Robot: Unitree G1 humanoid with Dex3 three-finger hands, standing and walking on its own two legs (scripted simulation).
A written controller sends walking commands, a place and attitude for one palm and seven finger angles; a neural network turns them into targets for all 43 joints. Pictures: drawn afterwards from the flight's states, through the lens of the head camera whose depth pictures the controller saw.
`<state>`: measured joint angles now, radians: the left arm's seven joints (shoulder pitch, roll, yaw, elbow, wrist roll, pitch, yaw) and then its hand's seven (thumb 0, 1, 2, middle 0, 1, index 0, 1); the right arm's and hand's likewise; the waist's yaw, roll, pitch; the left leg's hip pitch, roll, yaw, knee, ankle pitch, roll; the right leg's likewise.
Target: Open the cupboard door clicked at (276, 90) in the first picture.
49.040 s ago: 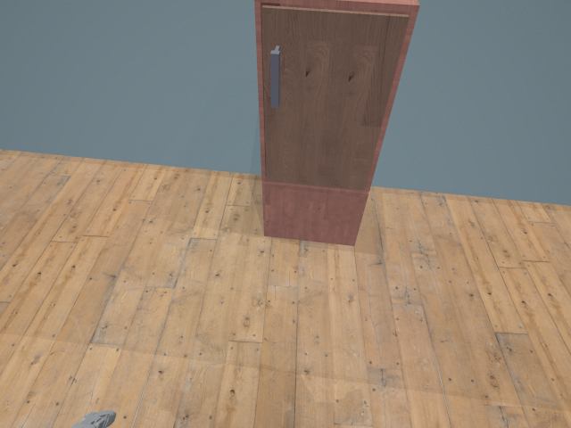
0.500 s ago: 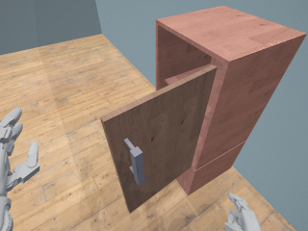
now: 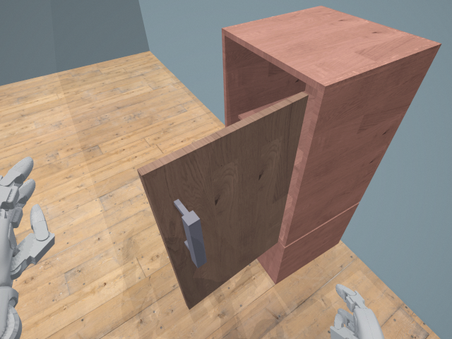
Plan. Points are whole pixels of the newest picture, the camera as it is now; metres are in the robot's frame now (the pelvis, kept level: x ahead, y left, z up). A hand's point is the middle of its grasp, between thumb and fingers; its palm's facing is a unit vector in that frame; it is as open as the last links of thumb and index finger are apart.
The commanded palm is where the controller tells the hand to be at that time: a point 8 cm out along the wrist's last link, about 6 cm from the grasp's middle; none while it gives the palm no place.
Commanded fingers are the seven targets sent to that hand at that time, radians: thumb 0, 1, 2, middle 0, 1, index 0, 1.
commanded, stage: step back with the hand held close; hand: left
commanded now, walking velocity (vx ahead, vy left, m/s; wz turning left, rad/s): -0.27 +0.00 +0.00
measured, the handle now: (189, 234) +0.30 +0.12 +0.01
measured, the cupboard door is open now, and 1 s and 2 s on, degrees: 96 96 96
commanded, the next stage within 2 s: stop stepping back and stand still in 1.16 s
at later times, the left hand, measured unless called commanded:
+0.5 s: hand (16, 273) +0.14 +0.28 +0.16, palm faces +0.38 -0.77 -0.51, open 7.4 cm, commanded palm +0.09 +0.32 +0.17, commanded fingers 0.00 0.90 0.90 -0.20 -0.30 -0.20 -0.30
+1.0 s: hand out of the picture +0.05 +0.30 +0.16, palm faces +0.44 -0.75 -0.49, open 7.4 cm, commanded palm -0.03 +0.34 +0.17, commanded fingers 0.00 0.90 0.90 -0.20 -0.30 -0.20 -0.30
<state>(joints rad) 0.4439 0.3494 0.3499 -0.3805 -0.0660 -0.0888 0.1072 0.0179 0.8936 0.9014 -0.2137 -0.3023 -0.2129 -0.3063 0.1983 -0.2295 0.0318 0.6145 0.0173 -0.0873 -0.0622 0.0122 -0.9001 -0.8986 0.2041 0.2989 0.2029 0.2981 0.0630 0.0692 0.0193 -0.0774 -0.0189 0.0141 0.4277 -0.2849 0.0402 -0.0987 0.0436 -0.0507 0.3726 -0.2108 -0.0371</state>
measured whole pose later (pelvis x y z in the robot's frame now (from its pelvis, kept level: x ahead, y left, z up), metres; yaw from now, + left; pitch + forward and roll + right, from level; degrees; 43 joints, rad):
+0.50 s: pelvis -0.06 +0.02 -0.01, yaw -2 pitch +0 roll -1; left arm 0.58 0.43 0.44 -0.50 -0.03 -0.17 0.14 0.02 0.89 0.90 -0.22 -0.30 -0.22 -0.31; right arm 0.20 -0.24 -0.01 0.54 0.03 0.00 -0.08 0.01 -0.90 -0.90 0.20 0.30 0.20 0.30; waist -0.01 0.01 0.02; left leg -0.30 -0.04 0.07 0.55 -0.25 0.08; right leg -0.34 0.01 -0.01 0.51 -0.16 0.00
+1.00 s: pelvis -0.16 +0.04 -0.03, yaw +3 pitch -1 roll -5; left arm 0.52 0.46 0.48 -0.59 -0.01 -0.25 0.15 0.02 0.89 0.90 -0.22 -0.30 -0.22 -0.31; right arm 0.20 -0.21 -0.02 0.59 -0.01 -0.09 -0.06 0.01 -0.90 -0.90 0.21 0.30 0.20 0.30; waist -0.02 0.01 0.09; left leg -0.50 0.01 0.05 0.65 -0.11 0.11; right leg -0.53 0.09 0.04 1.08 -0.42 0.01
